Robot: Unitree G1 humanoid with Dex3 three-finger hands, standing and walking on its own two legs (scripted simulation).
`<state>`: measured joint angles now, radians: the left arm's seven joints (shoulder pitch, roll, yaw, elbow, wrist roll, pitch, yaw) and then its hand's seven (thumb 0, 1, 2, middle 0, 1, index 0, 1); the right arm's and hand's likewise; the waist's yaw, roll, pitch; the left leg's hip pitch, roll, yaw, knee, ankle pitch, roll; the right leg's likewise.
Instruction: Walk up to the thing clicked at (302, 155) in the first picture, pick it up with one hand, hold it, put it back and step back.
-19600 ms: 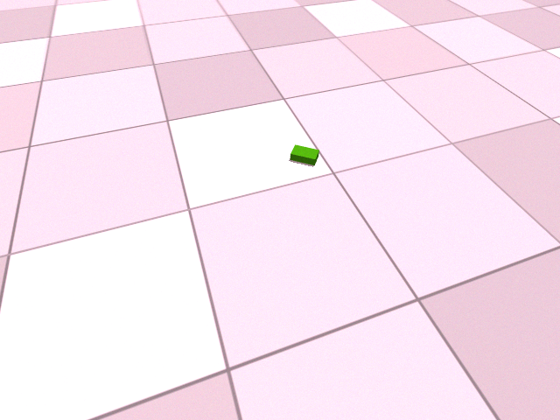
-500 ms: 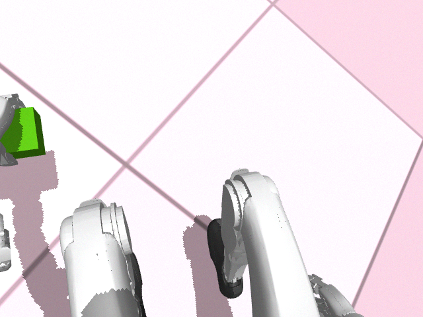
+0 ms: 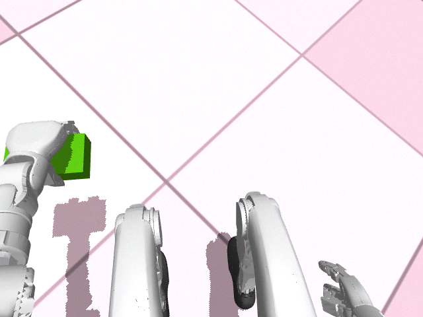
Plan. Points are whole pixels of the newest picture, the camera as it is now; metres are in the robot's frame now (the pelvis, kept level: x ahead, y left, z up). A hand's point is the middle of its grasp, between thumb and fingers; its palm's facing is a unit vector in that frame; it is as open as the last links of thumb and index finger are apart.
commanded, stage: lift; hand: left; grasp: from above
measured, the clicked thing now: (50, 158) +0.42 +0.31 -0.13
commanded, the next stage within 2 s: hold in 1.06 s
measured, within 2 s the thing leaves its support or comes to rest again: neither
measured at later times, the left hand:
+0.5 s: hand out of the picture +0.36 +0.26 +0.11, palm faces -0.45 -0.11 -0.89, open 11.0 cm
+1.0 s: hand out of the picture +0.37 +0.23 +0.22, palm faces -0.44 -0.10 -0.89, open 11.0 cm
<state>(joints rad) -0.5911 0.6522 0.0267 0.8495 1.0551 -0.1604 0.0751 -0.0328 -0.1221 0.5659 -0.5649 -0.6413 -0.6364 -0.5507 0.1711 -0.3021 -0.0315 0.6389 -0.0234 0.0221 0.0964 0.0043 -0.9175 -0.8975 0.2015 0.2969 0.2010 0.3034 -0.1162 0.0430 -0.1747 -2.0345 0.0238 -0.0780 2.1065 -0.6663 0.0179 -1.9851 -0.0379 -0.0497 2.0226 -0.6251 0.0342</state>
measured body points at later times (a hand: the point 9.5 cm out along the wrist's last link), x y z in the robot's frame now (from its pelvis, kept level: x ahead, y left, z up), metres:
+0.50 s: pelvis +0.02 +0.00 +0.19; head +0.12 +0.01 +0.62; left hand +0.37 +0.26 +0.16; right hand +0.15 -0.26 +0.07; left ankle +0.08 +0.12 -0.39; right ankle +0.11 -0.14 -0.39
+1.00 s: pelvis +0.06 -0.01 +0.29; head +0.11 -0.01 +0.74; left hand +0.39 +0.23 +0.27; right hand +0.16 -0.27 +0.17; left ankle +0.08 +0.12 -0.39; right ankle +0.11 -0.14 -0.39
